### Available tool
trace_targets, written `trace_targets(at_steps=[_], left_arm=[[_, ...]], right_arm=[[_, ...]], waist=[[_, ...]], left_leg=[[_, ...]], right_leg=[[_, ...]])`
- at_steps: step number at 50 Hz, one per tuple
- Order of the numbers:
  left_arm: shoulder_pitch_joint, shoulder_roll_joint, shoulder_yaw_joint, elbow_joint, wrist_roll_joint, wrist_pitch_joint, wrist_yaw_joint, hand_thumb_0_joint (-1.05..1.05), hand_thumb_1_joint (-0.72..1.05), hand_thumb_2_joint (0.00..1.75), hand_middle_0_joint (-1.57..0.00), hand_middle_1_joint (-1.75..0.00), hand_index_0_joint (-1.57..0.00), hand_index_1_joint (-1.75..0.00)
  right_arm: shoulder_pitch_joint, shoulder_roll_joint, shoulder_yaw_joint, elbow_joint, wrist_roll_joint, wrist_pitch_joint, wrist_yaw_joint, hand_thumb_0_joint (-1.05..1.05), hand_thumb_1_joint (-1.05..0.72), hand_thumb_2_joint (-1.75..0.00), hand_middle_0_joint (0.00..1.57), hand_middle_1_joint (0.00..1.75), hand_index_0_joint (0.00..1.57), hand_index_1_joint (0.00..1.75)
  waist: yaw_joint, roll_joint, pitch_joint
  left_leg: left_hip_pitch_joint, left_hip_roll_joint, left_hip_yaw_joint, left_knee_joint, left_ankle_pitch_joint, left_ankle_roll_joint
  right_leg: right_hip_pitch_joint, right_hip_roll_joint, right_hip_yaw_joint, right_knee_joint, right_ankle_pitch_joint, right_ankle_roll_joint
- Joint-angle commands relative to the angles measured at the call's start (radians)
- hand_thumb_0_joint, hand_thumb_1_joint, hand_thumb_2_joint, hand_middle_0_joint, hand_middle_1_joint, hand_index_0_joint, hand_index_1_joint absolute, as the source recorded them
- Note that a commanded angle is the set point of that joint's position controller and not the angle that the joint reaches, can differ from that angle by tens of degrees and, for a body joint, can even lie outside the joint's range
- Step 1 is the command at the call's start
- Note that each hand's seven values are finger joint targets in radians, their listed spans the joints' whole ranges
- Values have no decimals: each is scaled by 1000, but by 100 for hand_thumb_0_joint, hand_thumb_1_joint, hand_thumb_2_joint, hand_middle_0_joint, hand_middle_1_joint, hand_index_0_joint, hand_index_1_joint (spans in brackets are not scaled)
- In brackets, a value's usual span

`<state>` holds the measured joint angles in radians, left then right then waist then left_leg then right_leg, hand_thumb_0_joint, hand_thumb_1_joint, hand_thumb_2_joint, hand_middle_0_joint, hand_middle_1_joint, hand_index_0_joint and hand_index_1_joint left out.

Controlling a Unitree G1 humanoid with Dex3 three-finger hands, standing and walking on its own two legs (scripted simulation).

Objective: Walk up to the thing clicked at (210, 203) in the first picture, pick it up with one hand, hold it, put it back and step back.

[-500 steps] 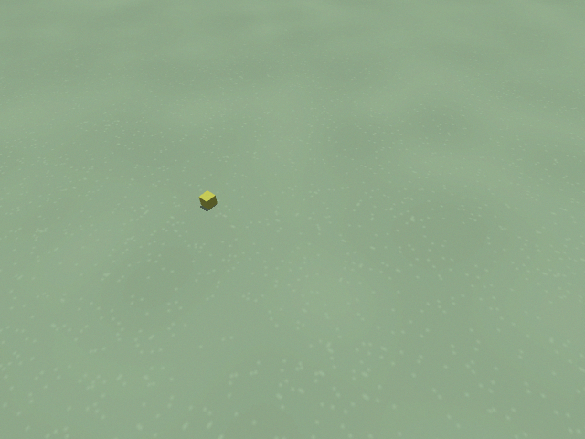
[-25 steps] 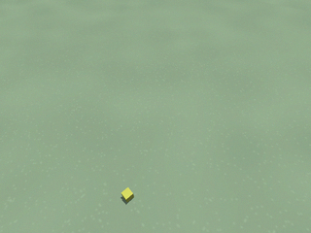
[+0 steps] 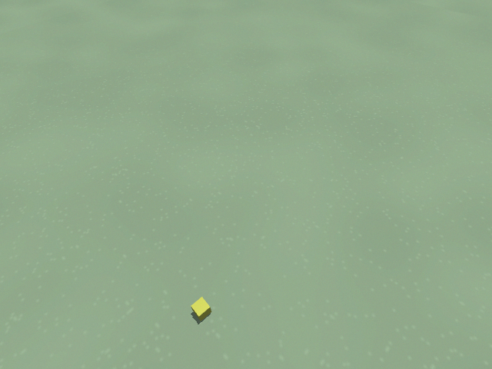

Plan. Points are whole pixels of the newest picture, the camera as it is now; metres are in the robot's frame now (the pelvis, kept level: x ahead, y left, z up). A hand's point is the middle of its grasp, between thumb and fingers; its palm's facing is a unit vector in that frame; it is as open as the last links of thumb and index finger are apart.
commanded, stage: stand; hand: left
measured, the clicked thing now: (201, 308) +0.49 +0.20 -0.76
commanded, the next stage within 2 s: walk up in 0.36 s
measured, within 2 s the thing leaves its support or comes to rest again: neither
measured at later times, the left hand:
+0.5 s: hand out of the picture +0.06 +0.27 -0.15, palm faces +0.03 -0.94 -0.35, open 7.3 cm
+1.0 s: hand out of the picture +0.14 +0.31 -0.17, palm faces -0.05 -0.93 -0.37, open 7.3 cm
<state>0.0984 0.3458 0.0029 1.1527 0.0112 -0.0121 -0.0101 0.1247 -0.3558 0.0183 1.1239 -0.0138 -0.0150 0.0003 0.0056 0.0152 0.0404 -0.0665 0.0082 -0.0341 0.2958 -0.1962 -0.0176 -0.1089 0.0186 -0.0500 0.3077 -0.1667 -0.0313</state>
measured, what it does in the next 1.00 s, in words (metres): steps on the spot: left foot, then right foot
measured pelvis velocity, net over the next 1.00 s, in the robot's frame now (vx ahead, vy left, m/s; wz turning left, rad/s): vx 0.07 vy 0.03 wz -0.04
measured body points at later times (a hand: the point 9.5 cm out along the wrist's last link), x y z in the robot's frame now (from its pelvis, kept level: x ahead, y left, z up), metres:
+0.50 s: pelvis +0.01 +0.01 +0.00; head +0.01 +0.00 +0.45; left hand +0.06 +0.32 -0.13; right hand +0.07 -0.30 -0.14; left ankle -0.02 +0.13 -0.72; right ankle +0.00 -0.09 -0.75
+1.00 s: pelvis +0.07 +0.03 -0.02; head +0.09 +0.04 +0.43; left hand +0.14 +0.35 -0.14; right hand +0.16 -0.27 -0.14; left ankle +0.08 +0.17 -0.75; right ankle +0.06 -0.10 -0.75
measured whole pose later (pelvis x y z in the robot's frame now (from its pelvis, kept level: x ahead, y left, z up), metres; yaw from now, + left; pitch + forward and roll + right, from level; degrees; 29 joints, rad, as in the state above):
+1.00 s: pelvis +0.07 +0.03 -0.02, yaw -2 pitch -3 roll +0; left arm 0.15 0.39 0.04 1.05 0.01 0.02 -0.01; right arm 0.11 -0.35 -0.03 0.98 0.00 -0.02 0.00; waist 0.00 0.00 0.12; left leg -0.22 0.06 0.04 0.58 -0.30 -0.02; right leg -0.20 -0.01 0.01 0.54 -0.28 0.01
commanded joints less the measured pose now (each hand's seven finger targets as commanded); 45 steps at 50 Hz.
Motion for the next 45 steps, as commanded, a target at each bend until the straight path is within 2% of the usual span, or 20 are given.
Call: trace_targets(at_steps=[1,3,17,18,19,20,21,22,23,26,28,30,31,32,33,34,35,38,43,45], left_arm=[[-35,217,41,-59,-5,-22,19,0,90,90,-20,-30,-20,-30],[-40,216,40,-62,-5,-24,18,0,90,90,-20,-30,-20,-30],[-31,218,40,-61,-3,-22,19,0,90,90,-20,-30,-20,-30],[21,260,83,-92,6,-32,6,0,90,90,-20,-30,-20,-30],[61,278,92,-82,15,-32,3,0,90,90,-20,-30,-20,-30],[100,306,109,-83,21,-32,3,0,90,90,-20,-30,-20,-30],[108,321,122,-104,23,-34,5,0,90,90,-20,-30,-20,-30],[112,322,127,-127,26,-39,6,0,90,90,-20,-30,-20,-30],[115,300,122,-144,22,-44,8,0,90,90,-20,-30,-20,-30],[69,290,118,-192,22,-46,3,0,90,90,-20,-30,-20,-30],[35,268,103,-219,19,-34,-2,0,90,90,-20,-30,-20,-30],[5,247,88,-238,10,-15,-4,0,90,90,-20,-30,-20,-30],[8,209,76,-242,4,-5,-5,0,90,90,-20,-30,-20,-30],[46,151,57,-245,-10,4,-3,0,90,90,-20,-30,-20,-30],[98,147,56,-226,-15,22,0,0,90,90,-20,-30,-20,-30],[124,237,83,-189,-12,32,7,0,90,90,-20,-30,-20,-30],[139,237,78,-185,-12,33,5,0,90,90,-20,-30,-20,-30],[164,229,77,-155,-15,29,6,0,90,90,-20,-30,-20,-30],[125,212,72,-155,-7,24,10,0,90,90,-20,-30,-20,-30],[132,205,75,-141,-6,23,12,0,90,90,-20,-30,-20,-30]], right_arm=[[-42,-209,-39,-58,6,-16,-17,0,-90,-90,20,30,20,30],[-35,-206,-36,-56,5,-17,-17,0,-90,-90,20,30,20,30],[-34,-206,-40,-57,4,-15,-15,0,-90,-90,20,30,20,30],[5,-236,-74,-82,-10,-17,-2,0,-90,-90,20,30,20,30],[-4,-229,-78,-90,-20,-15,2,0,-90,-90,20,30,20,30],[-1,-210,-77,-101,-23,-11,5,0,-90,-90,20,30,20,30],[-19,-205,-81,-126,-29,-8,9,0,-90,-90,20,30,20,30],[-27,-211,-86,-144,-32,-9,13,0,-90,-90,20,30,20,30],[-16,-211,-91,-155,-33,-14,15,0,-90,-90,20,30,20,30],[43,-202,-101,-168,-29,-23,26,0,-90,-90,20,30,20,30],[56,-186,-108,-167,-28,-24,28,0,-90,-90,20,30,20,30],[126,-171,-116,-142,-27,-25,17,0,-90,-90,20,30,20,30],[168,-198,-130,-125,-32,-28,5,0,-90,-90,20,30,20,30],[184,-257,-140,-131,-37,-35,-8,0,-90,-90,20,30,20,30],[132,-303,-137,-165,-36,-46,-16,0,-90,-90,20,30,20,30],[72,-335,-141,-175,-25,-42,-17,0,-90,-90,20,30,20,30],[27,-303,-130,-188,-28,-45,-17,0,-90,-90,20,30,20,30],[23,-276,-118,-200,-19,-57,-22,0,-90,-90,20,30,20,30],[19,-281,-118,-200,-5,-43,-28,0,-90,-90,20,30,20,30],[-2,-277,-113,-205,4,-31,-28,0,-90,-90,20,30,20,30]], waist=[[1,-13,-73],[-2,-15,-71],[-1,-14,-53],[14,-47,-107],[34,-73,-61],[55,-129,-14],[71,-158,55],[74,-126,104],[67,-93,117],[23,-132,47],[7,-140,28],[-33,-115,-6],[-57,-62,-29],[-52,121,-46],[-28,182,-54],[-17,126,-3],[4,97,23],[5,155,-15],[-8,162,-57],[8,150,-56]], left_leg=[[-32,123,-84,-40,160,38],[-36,124,-82,-36,176,39],[-47,120,-84,-42,99,40],[-60,48,-25,57,-144,81],[-184,21,6,132,-271,84],[-316,-13,49,236,-319,71],[-415,8,32,398,-328,60],[-457,42,-16,474,-310,56],[-472,61,-32,491,-295,51],[-367,88,-19,416,-266,35],[-204,50,31,307,-193,24],[-19,15,76,133,16,9],[93,24,45,94,106,9],[89,174,-148,-25,104,39],[-37,331,-391,-112,-102,128],[-188,353,-411,-117,-264,208],[-166,329,-370,-93,-209,211],[-63,289,-225,-17,66,184],[-26,264,-104,107,450,177],[-90,238,-73,147,456,150]], right_leg=[[62,-154,128,-45,157,4],[61,-158,133,-42,190,3],[35,-152,136,-57,86,5],[93,-117,150,-38,-188,-29],[110,-162,223,-68,-373,-63],[144,-241,331,-128,-528,-117],[103,-350,432,-196,-563,-186],[67,-396,476,-206,-496,-228],[67,-388,446,-185,-360,-238],[58,-316,285,-127,-120,-188],[-63,-243,182,-71,-63,-147],[-166,-188,104,64,1,-100],[-251,-149,75,145,-23,-65],[-283,-60,22,276,-144,-14],[-248,-8,81,361,-374,14],[-150,-45,137,459,-430,8],[-186,-43,152,497,-416,7],[-233,-52,170,485,-360,6],[-157,-49,71,324,-270,21],[-71,-37,39,220,-156,14]])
